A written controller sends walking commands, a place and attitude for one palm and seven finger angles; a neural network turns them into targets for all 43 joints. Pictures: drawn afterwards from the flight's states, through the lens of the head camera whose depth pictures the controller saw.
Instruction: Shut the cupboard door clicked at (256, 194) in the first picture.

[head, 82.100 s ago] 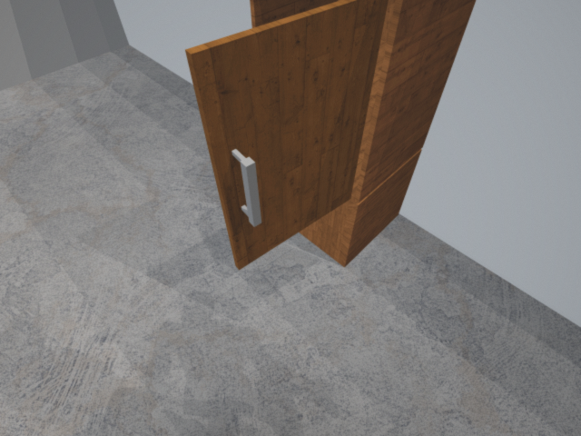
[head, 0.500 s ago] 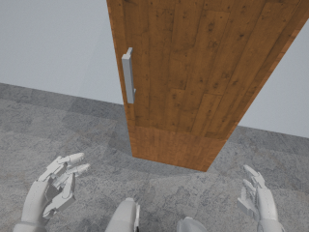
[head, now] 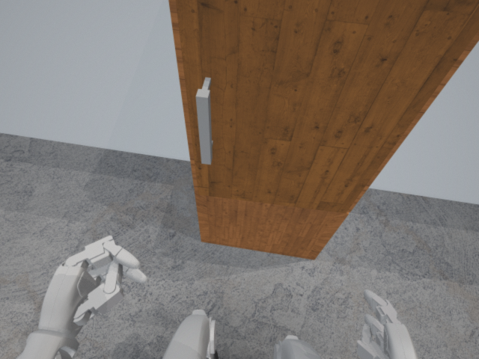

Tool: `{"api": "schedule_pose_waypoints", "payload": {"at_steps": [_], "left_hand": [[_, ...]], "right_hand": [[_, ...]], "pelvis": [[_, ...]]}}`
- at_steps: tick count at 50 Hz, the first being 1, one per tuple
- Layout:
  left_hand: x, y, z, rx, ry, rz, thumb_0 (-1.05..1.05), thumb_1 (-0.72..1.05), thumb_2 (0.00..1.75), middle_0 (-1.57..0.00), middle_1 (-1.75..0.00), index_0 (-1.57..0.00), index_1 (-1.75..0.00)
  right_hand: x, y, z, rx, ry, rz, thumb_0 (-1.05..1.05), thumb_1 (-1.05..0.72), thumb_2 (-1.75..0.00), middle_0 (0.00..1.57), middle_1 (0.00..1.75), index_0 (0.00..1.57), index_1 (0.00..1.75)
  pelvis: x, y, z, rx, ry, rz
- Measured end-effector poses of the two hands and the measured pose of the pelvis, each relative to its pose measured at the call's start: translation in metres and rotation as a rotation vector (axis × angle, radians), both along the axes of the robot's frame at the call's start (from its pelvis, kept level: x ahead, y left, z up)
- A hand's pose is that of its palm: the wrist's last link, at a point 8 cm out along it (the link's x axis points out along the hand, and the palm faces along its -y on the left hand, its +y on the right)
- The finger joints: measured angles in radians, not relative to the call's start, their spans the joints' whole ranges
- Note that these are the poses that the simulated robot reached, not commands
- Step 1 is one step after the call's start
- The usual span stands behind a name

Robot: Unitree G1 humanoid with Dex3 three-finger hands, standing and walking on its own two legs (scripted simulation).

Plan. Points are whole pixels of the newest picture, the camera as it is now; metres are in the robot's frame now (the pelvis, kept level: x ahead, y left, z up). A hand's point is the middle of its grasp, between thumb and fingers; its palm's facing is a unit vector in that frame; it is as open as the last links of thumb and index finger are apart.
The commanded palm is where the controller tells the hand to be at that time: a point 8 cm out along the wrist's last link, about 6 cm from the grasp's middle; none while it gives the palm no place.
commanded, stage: raise the hand and make a fist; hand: left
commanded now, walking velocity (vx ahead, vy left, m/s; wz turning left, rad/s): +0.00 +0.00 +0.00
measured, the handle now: (207, 124) +0.52 +0.11 +0.07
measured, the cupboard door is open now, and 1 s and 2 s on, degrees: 2 2 2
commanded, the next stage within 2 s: bring the fist close to the handle in 0.96 s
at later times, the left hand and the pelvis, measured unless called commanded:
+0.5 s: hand (117, 282) +0.21 +0.19 +0.07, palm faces -0.05 -1.00 -0.04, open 3.1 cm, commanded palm +0.20 +0.24 +0.07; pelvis +0.00 +0.00 +0.01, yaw +1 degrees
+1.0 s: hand (138, 275) +0.22 +0.16 +0.07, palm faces -0.06 -1.00 -0.03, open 3.1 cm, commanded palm +0.21 +0.22 +0.07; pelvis +0.01 -0.02 +0.01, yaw +1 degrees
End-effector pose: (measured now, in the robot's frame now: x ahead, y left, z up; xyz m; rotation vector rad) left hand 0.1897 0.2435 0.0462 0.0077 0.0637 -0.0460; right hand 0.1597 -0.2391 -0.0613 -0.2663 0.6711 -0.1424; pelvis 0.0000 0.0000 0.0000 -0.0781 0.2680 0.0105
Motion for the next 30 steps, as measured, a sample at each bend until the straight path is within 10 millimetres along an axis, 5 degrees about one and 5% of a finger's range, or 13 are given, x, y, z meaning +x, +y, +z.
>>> {"api": "schedule_pose_waypoints", "payload": {"at_steps": [16, 30], "left_hand": [[0.002, 0.003, 0.016, 0.021, -0.012, 0.004, 0.02, 0.90, 0.90, -1.20, -1.39, -1.20, -1.39], [0.010, -0.007, 0.024, 0.029, -0.018, -0.009, 0.02, 0.90, 0.90, -1.29, -1.49, -1.29, -1.50]], "right_hand": [[0.030, 0.029, 0.025, 0.032, -0.083, 0.096, 0.01, -0.90, -0.89, 0.21, 0.30, 0.21, 0.30], [0.009, 0.003, 0.015, 0.028, -0.016, 0.052, 0.01, -0.90, -0.89, 0.21, 0.30, 0.21, 0.30]], "pelvis": [[0.000, 0.004, 0.009, -0.007, -0.030, 0.015], [0.002, -0.009, 0.012, 0.003, -0.040, 0.015]]}}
